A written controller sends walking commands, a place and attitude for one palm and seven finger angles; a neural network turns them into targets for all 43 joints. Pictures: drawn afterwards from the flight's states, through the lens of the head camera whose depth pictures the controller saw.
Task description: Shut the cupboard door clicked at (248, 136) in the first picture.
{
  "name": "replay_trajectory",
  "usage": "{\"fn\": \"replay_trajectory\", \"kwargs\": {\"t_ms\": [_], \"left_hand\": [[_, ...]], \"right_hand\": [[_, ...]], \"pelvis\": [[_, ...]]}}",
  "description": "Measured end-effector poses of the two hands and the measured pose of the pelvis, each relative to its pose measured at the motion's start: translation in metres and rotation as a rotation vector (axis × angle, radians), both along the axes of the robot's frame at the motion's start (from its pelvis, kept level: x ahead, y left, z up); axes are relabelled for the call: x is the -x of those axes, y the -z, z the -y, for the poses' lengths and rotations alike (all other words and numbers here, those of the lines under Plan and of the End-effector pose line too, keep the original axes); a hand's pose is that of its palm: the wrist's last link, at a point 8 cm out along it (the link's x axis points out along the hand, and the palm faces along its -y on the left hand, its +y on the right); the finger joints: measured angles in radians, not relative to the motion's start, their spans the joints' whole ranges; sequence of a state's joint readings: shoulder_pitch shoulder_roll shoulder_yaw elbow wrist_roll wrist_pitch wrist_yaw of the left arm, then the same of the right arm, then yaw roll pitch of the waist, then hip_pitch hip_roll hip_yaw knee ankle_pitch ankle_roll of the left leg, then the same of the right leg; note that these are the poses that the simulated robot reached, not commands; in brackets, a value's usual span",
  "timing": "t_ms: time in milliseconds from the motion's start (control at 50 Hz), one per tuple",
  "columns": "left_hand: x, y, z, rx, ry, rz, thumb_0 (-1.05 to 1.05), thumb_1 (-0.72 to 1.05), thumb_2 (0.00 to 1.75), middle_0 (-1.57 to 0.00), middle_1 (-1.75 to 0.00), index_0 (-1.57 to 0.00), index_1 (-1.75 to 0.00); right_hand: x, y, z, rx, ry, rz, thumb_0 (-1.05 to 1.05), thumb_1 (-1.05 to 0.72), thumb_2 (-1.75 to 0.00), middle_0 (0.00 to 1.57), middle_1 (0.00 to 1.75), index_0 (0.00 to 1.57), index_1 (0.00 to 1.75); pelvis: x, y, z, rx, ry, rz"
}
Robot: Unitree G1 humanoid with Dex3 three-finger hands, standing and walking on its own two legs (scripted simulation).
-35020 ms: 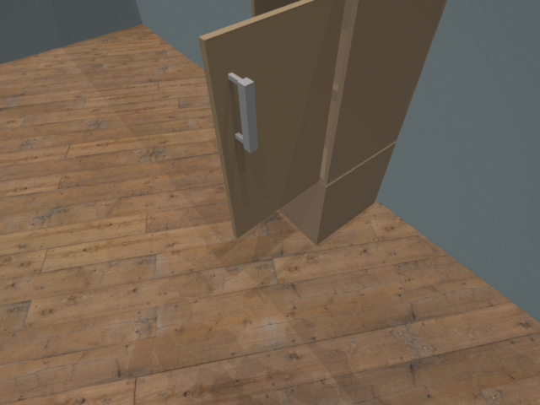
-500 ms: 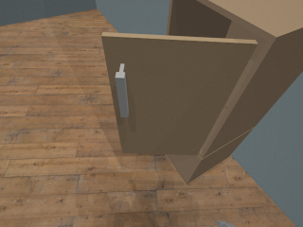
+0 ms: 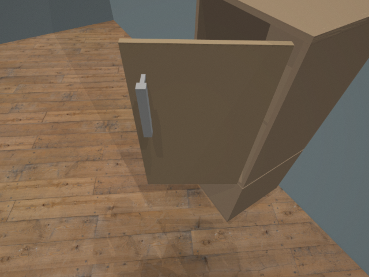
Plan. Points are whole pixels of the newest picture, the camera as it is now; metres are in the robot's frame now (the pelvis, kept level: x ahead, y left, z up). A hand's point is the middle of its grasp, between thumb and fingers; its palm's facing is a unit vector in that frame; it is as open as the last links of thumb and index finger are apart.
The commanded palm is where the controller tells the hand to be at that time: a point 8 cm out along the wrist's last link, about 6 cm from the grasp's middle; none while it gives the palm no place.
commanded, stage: come to a stop and stand still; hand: left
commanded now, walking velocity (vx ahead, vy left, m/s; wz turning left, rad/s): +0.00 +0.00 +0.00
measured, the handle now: (145, 107) +0.48 +0.13 +0.10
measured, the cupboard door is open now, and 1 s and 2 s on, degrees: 58 58 58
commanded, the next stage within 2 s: look again from close up in 0.38 s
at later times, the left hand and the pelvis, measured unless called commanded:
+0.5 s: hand out of the picture -0.02 +0.22 -0.16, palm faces -0.04 -0.96 -0.27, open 7.3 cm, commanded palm none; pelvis -0.03 +0.02 +0.00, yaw -2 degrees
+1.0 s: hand out of the picture +0.07 +0.20 -0.15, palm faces -0.04 -0.96 -0.28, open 7.3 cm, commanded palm none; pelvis -0.01 -0.01 +0.01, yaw -1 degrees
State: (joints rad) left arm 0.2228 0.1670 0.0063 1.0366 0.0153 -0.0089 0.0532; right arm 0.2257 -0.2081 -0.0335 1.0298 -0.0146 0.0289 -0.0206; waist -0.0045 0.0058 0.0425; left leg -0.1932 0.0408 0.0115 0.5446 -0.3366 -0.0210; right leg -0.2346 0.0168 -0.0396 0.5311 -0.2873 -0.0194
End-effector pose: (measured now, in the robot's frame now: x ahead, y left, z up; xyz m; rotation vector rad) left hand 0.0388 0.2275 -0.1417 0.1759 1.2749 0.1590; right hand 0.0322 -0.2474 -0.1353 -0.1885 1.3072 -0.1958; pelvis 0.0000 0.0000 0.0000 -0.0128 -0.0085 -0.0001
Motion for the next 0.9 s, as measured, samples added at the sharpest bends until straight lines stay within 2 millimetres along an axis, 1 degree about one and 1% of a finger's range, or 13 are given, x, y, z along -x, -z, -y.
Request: {"fn": "replay_trajectory", "kwargs": {"t_ms": [60,140,180,280,380,460,560,640,720,820,900], "left_hand": [[0.004,-0.001,-0.011,-0.007,0.021,0.015,0.01,0.92,0.9,-0.21,-0.3,-0.21,-0.3],[0.013,-0.008,-0.028,-0.026,0.038,0.017,0.01,0.92,0.9,-0.21,-0.3,-0.21,-0.3],[0.019,-0.011,-0.035,-0.038,0.042,0.009,0.0,0.92,0.9,-0.21,-0.3,-0.21,-0.3],[0.04,-0.019,-0.047,-0.067,0.043,-0.036,0.0,0.92,0.9,-0.2,-0.3,-0.2,-0.3],[0.059,-0.021,-0.047,-0.075,0.033,-0.089,0.01,0.91,0.9,-0.2,-0.3,-0.2,-0.3],[0.066,-0.02,-0.042,-0.066,0.027,-0.117,0.01,0.91,0.9,-0.2,-0.3,-0.2,-0.3],[0.06,-0.017,-0.031,-0.048,0.029,-0.118,0.01,0.91,0.9,-0.2,-0.3,-0.2,-0.3],[0.047,-0.015,-0.024,-0.036,0.038,-0.096,0.01,0.91,0.9,-0.21,-0.3,-0.21,-0.3],[0.028,-0.015,-0.019,-0.031,0.049,-0.06,0.01,0.91,0.9,-0.21,-0.3,-0.21,-0.3],[0.004,-0.017,-0.016,-0.037,0.062,-0.013,0.01,0.91,0.9,-0.21,-0.3,-0.21,-0.3],[-0.011,-0.02,-0.017,-0.047,0.068,0.018,0.0,0.91,0.9,-0.21,-0.3,-0.21,-0.3]], "right_hand": [[0.017,0.002,-0.017,-0.015,0.01,0.036,0.01,-0.91,-0.9,0.2,0.3,0.2,0.3],[0.039,0.009,-0.043,-0.067,0.008,0.038,0.01,-0.91,-0.9,0.2,0.3,0.2,0.3],[0.049,0.012,-0.05,-0.083,0.01,0.021,0.01,-0.92,-0.9,0.2,0.3,0.2,0.3],[0.068,0.017,-0.058,-0.116,0.014,-0.016,0.02,-0.92,-0.9,0.2,0.3,0.2,0.3],[0.074,0.017,-0.052,-0.116,0.011,-0.04,0.01,-0.91,-0.9,0.2,0.3,0.2,0.3],[0.071,0.016,-0.04,-0.094,0.006,-0.046,0.01,-0.91,-0.9,0.2,0.3,0.2,0.3],[0.06,0.011,-0.022,-0.059,-0.006,-0.04,0.01,-0.91,-0.9,0.2,0.3,0.2,0.3],[0.046,0.007,-0.009,-0.034,-0.016,-0.024,0.01,-0.91,-0.9,0.2,0.3,0.2,0.3],[0.031,0.003,0.001,-0.017,-0.026,-0.003,0.01,-0.91,-0.9,0.2,0.3,0.2,0.3],[0.014,0.0,0.008,-0.009,-0.039,0.021,0.01,-0.91,-0.9,0.2,0.3,0.2,0.3],[0.004,-0.002,0.012,-0.008,-0.046,0.033,0.01,-0.9,-0.9,0.2,0.3,0.2,0.3]], "pelvis": [[0.009,0.001,-0.01,-0.013,0.011,0.015],[0.02,0.002,-0.02,-0.018,0.018,0.027],[0.024,0.001,-0.023,-0.023,0.022,0.026],[0.031,-0.001,-0.027,-0.034,0.03,0.015],[0.032,-0.003,-0.025,-0.039,0.033,0.007],[0.031,-0.003,-0.021,-0.04,0.034,0.004],[0.027,-0.005,-0.015,-0.04,0.031,0.004],[0.024,-0.005,-0.01,-0.038,0.029,0.005],[0.02,-0.006,-0.004,-0.037,0.026,0.006],[0.015,-0.007,0.002,-0.035,0.023,0.007],[0.012,-0.007,0.006,-0.033,0.02,0.007]]}}
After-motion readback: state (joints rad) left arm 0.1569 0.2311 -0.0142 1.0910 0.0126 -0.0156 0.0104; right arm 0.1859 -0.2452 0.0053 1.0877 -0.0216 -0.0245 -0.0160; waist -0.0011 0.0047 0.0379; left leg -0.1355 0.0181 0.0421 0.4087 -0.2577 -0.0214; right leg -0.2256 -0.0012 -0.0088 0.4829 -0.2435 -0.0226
